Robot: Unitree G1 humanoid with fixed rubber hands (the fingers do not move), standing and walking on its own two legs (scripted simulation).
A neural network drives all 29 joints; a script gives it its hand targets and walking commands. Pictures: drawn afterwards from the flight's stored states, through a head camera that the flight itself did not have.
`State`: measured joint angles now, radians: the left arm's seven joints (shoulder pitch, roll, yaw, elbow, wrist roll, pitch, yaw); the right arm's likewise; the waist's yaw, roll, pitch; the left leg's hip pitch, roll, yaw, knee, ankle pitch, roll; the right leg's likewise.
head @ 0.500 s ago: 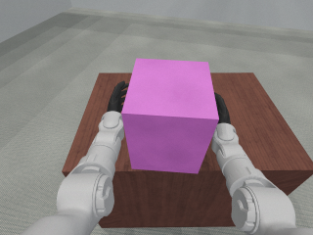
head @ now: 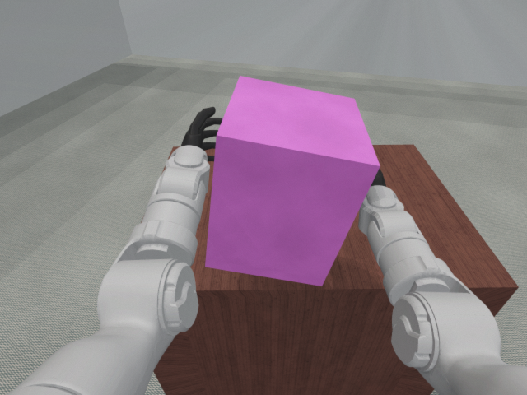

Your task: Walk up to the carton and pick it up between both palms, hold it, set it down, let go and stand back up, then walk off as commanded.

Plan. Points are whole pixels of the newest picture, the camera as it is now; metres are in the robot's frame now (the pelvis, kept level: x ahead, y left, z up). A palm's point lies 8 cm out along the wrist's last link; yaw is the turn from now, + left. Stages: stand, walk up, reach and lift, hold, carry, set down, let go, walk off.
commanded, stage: reach and lift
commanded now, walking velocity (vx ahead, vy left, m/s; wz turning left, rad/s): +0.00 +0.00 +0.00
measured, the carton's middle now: (281, 181) +0.41 -0.01 +0.15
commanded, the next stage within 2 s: hold in 1.02 s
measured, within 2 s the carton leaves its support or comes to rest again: neither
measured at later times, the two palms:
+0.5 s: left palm (174, 145) +0.42 +0.16 +0.23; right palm (354, 171) +0.40 -0.13 +0.18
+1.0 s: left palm (160, 141) +0.40 +0.17 +0.24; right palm (349, 162) +0.40 -0.11 +0.20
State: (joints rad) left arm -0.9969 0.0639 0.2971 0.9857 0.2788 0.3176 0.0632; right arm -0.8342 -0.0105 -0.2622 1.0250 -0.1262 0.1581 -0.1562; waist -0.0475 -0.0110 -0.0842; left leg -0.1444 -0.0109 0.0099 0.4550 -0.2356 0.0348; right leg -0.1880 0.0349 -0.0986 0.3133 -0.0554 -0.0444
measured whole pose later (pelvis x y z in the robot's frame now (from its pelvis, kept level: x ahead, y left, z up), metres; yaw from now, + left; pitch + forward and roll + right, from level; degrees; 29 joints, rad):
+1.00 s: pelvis +0.02 +0.01 +0.00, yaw +0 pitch -7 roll -2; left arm -0.84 0.04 0.30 0.47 0.29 0.61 0.02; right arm -0.84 -0.01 -0.14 0.83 0.00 0.28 -0.17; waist -0.05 -0.02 -0.04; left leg -0.06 -0.01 0.01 0.44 -0.26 0.04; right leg -0.09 0.03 -0.09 0.28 -0.07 -0.03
